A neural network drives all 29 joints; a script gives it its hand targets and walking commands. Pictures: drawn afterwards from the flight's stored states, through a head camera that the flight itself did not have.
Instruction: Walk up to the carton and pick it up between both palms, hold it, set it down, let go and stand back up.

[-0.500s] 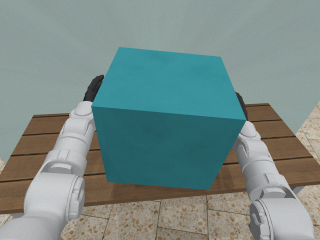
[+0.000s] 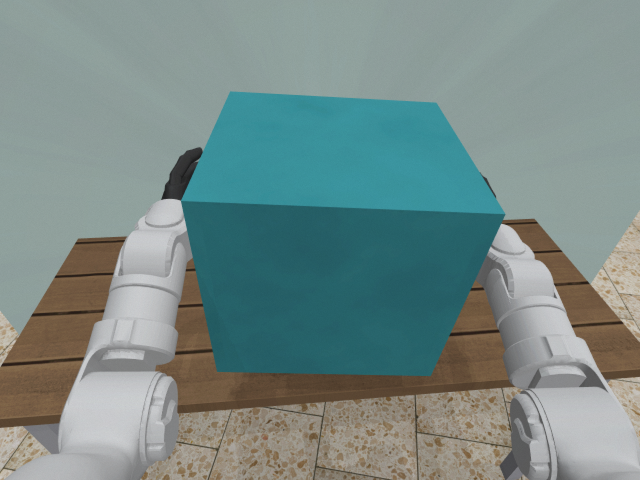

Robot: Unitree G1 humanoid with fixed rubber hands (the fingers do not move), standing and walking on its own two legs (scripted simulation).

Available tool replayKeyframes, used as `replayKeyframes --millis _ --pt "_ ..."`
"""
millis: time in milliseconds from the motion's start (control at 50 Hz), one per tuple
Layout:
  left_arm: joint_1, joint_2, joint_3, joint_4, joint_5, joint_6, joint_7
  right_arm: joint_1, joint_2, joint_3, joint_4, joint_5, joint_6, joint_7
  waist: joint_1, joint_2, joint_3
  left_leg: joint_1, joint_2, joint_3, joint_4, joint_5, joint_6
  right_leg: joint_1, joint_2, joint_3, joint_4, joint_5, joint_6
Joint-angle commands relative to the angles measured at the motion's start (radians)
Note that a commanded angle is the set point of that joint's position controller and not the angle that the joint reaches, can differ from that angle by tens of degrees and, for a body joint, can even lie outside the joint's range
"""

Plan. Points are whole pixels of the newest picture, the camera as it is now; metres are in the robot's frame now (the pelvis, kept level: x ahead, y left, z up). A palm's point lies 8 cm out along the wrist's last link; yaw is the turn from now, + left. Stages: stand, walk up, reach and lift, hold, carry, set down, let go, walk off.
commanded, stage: reach and lift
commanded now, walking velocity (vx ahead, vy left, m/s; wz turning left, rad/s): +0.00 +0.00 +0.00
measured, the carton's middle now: (330, 233) +0.40 -0.01 +0.14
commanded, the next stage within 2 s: hold in 0.96 s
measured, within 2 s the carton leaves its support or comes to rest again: neither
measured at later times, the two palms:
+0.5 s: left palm (167, 184) +0.39 +0.18 +0.23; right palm (485, 184) +0.38 -0.20 +0.23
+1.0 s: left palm (158, 179) +0.37 +0.19 +0.24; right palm (491, 180) +0.37 -0.20 +0.24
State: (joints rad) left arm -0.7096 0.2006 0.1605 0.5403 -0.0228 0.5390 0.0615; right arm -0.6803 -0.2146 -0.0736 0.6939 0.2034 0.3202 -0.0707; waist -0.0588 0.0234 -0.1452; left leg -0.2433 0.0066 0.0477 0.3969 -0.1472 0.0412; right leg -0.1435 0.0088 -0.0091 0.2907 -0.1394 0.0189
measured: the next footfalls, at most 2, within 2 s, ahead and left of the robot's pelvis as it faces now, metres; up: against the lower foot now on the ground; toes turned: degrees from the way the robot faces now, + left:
none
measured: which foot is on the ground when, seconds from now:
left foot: down 0.00-1.00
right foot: down 0.00-1.00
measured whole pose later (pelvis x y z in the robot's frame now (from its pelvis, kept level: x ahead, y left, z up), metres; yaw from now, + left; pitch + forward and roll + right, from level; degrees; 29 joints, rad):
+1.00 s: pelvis +0.00 +0.00 +0.00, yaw +0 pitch -2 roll -2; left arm -0.74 0.18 0.25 0.37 0.10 0.72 -0.02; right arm -0.79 -0.24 -0.08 0.63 0.22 0.48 -0.05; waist -0.05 0.01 -0.18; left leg -0.20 0.01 0.05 0.38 -0.15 0.04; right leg -0.10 0.01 -0.01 0.26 -0.14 0.02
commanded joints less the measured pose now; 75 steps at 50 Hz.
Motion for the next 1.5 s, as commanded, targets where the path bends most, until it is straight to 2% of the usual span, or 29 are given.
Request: replayKeyframes --millis 0,60,80,140,200,260,320,360,400,460,500,540,600,700,740,760,800,860,920,960,1020,1140,1180,1220,1260,1300,1340,1420,1480 --pt "-0.706 -0.73 -0.308 -0.292 -0.048 -0.02 -0.139 -1.061 0.595 0.344 -0.478 0.178 -0.047 0.191 0.103 -0.02 -0.382 0.239 -0.001 -0.088 -0.102 0.136 -0.046 -0.02 0.059 -0.004 -0.047 0.022 -0.037" --pt "-0.636 -0.669 -0.201 -0.202 0.018 0.021 -0.175 -0.964 0.572 0.299 -0.339 0.147 -0.009 0.181 0.094 -0.056 -0.227 0.182 -0.009 -0.073 -0.144 0.05 -0.02 0.005 0.04 0.006 -0.065 -0.017 -0.024" --pt "-0.631 -0.647 -0.163 -0.182 0.04 0.03 -0.185 -0.94 0.569 0.288 -0.283 0.143 0.007 0.18 0.102 -0.063 -0.186 0.167 -0.01 -0.07 -0.155 0.028 -0.013 0.006 0.036 0.009 -0.071 -0.04 -0.023" --pt "-0.654 -0.612 -0.126 -0.179 0.065 0.05 -0.214 -0.91 0.555 0.26 -0.208 0.131 0.035 0.178 0.093 -0.052 -0.161 0.152 -0.009 -0.068 -0.167 0.0 -0.009 0.022 0.027 0.014 -0.072 -0.054 -0.025" --pt "-0.727 -0.633 -0.188 -0.272 0.026 0.043 -0.217 -0.946 0.565 0.277 -0.256 0.146 0.029 0.176 0.08 -0.019 -0.26 0.183 -0.007 -0.074 -0.148 0.064 -0.023 0.046 0.033 0.01 -0.055 0.009 -0.029" --pt "-0.779 -0.688 -0.299 -0.408 -0.05 0.019 -0.189 -0.997 0.593 0.326 -0.405 0.188 0.005 0.176 0.069 0.014 -0.452 0.269 -0.007 -0.084 -0.096 0.207 -0.049 0.055 0.05 0.003 -0.031 0.115 -0.029" --pt "-0.776 -0.715 -0.397 -0.558 -0.117 0.006 -0.153 -0.993 0.603 0.385 -0.571 0.236 -0.01 0.17 0.06 0.038 -0.636 0.381 -0.008 -0.099 -0.026 0.418 -0.081 0.059 0.071 -0.004 -0.015 0.239 -0.022" --pt "-0.704 -0.696 -0.395 -0.544 -0.113 0.022 -0.148 -0.961 0.583 0.397 -0.618 0.252 -0.004 0.157 0.057 0.022 -0.623 0.395 -0.013 -0.098 -0.005 0.483 -0.082 0.072 0.077 -0.003 -0.02 0.296 -0.014" --pt "-0.632 -0.66 -0.351 -0.474 -0.076 0.051 -0.161 -0.906 0.546 0.37 -0.575 0.237 0.017 0.143 0.042 0.001 -0.523 0.36 -0.02 -0.091 -0.018 0.44 -0.073 0.082 0.072 0.0 -0.032 0.303 -0.009" --pt "-0.545 -0.581 -0.211 -0.333 0.024 0.104 -0.21 -0.8 0.497 0.305 -0.364 0.19 0.08 0.134 0.038 -0.038 -0.267 0.251 -0.027 -0.077 -0.089 0.264 -0.038 0.105 0.049 0.01 -0.056 0.228 -0.007" --pt "-0.544 -0.578 -0.173 -0.305 0.064 0.127 -0.242 -0.801 0.473 0.278 -0.275 0.18 0.103 0.137 0.048 -0.023 -0.18 0.217 -0.017 -0.078 -0.122 0.204 -0.037 0.1 0.043 0.014 -0.062 0.156 -0.021" --pt "-0.59 -0.563 -0.145 -0.272 0.083 0.143 -0.264 -0.858 0.466 0.259 -0.243 0.174 0.114 0.142 0.064 -0.015 -0.132 0.178 -0.01 -0.077 -0.148 0.135 -0.029 0.087 0.036 0.021 -0.072 0.075 -0.032" --pt "-0.682 -0.594 -0.191 -0.334 0.036 0.131 -0.257 -0.945 0.516 0.272 -0.318 0.18 0.093 0.154 0.069 -0.012 -0.212 0.18 -0.007 -0.076 -0.143 0.129 -0.026 0.091 0.037 0.017 -0.062 0.061 -0.034" --pt "-0.81 -0.694 -0.398 -0.554 -0.117 0.065 -0.185 -1.041 0.589 0.349 -0.577 0.233 0.03 0.17 0.042 0.035 -0.569 0.331 -0.005 -0.096 -0.056 0.318 -0.067 0.054 0.063 0.001 -0.032 0.162 -0.029" --pt "-0.841 -0.721 -0.457 -0.597 -0.161 0.051 -0.158 -1.054 0.583 0.357 -0.628 0.24 0.022 0.175 0.026 0.047 -0.628 0.369 0.001 -0.105 -0.034 0.356 -0.082 0.01 0.073 -0.001 -0.029 0.169 -0.028" --pt "-0.825 -0.723 -0.468 -0.602 -0.169 0.053 -0.149 -1.026 0.577 0.351 -0.631 0.239 0.023 0.175 0.017 0.048 -0.625 0.376 0.003 -0.106 -0.028 0.372 -0.088 0.001 0.074 0.0 -0.03 0.187 -0.026" --pt "-0.756 -0.698 -0.423 -0.517 -0.135 0.074 -0.152 -0.962 0.544 0.326 -0.549 0.219 0.042 0.174 0.012 0.03 -0.502 0.346 0.003 -0.1 -0.045 0.324 -0.082 -0.017 0.068 0.005 -0.046 0.168 -0.023" --pt "-0.64 -0.604 -0.234 -0.283 0.003 0.128 -0.203 -0.901 0.493 0.25 -0.327 0.155 0.085 0.168 0.027 -0.028 -0.198 0.196 -0.011 -0.071 -0.128 0.087 -0.027 0.021 0.041 0.017 -0.078 0.056 -0.023" --pt "-0.595 -0.54 -0.114 -0.201 0.089 0.172 -0.267 -0.896 0.468 0.219 -0.224 0.138 0.122 0.161 0.057 -0.056 -0.067 0.127 -0.009 -0.063 -0.176 -0.018 0.006 0.053 0.026 0.033 -0.09 -0.032 -0.036" --pt "-0.633 -0.522 -0.104 -0.219 0.099 0.186 -0.29 -0.931 0.469 0.235 -0.218 0.147 0.139 0.161 0.072 -0.045 -0.089 0.115 -0.004 -0.062 -0.185 -0.041 0.008 0.069 0.025 0.041 -0.088 -0.06 -0.043" --pt "-0.711 -0.561 -0.173 -0.312 0.046 0.177 -0.283 -0.97 0.501 0.262 -0.287 0.173 0.135 0.16 0.053 -0.023 -0.187 0.125 0.0 -0.07 -0.178 -0.005 -0.004 0.096 0.031 0.036 -0.07 -0.01 -0.042" --pt "-0.829 -0.688 -0.429 -0.629 -0.142 0.117 -0.194 -1.046 0.577 0.378 -0.657 0.265 0.081 0.157 0.01 0.031 -0.633 0.335 -0.01 -0.095 -0.044 0.345 -0.06 0.099 0.069 0.015 -0.024 0.229 -0.029" --pt "-0.813 -0.705 -0.483 -0.677 -0.182 0.115 -0.172 -1.012 0.556 0.381 -0.71 0.278 0.082 0.154 -0.011 0.052 -0.673 0.389 -0.004 -0.106 -0.013 0.437 -0.088 0.065 0.08 0.012 -0.023 0.272 -0.027" --pt "-0.75 -0.687 -0.458 -0.635 -0.159 0.137 -0.171 -0.926 0.512 0.347 -0.646 0.263 0.103 0.15 -0.027 0.043 -0.561 0.374 0.001 -0.106 -0.021 0.424 -0.096 0.045 0.078 0.013 -0.038 0.259 -0.027" --pt "-0.666 -0.628 -0.356 -0.492 -0.082 0.172 -0.198 -0.851 0.462 0.296 -0.49 0.22 0.139 0.149 -0.027 0.012 -0.35 0.282 -0.002 -0.091 -0.071 0.283 -0.075 0.049 0.063 0.018 -0.061 0.188 -0.028" --pt "-0.585 -0.563 -0.233 -0.375 0.015 0.212 -0.251 -0.81 0.425 0.262 -0.342 0.189 0.176 0.144 -0.007 -0.025 -0.167 0.175 -0.009 -0.074 -0.131 0.133 -0.039 0.096 0.045 0.037 -0.075 0.126 -0.036" --pt "-0.555 -0.523 -0.166 -0.34 0.074 0.244 -0.301 -0.814 0.406 0.258 -0.274 0.189 0.206 0.135 0.016 -0.031 -0.088 0.14 -0.004 -0.072 -0.163 0.075 -0.025 0.12 0.036 0.053 -0.081 0.085 -0.05" --pt "-0.657 -0.516 -0.164 -0.343 0.065 0.259 -0.34 -0.916 0.423 0.242 -0.297 0.189 0.223 0.136 0.022 -0.014 -0.098 0.102 0.005 -0.073 -0.187 -0.007 -0.015 0.113 0.026 0.06 -0.084 0.002 -0.06" --pt "-0.748 -0.582 -0.254 -0.471 -0.014 0.222 -0.305 -0.977 0.503 0.291 -0.438 0.227 0.19 0.144 0.016 0.0 -0.266 0.14 -0.003 -0.078 -0.154 0.099 -0.023 0.146 0.041 0.043 -0.055 0.1 -0.051"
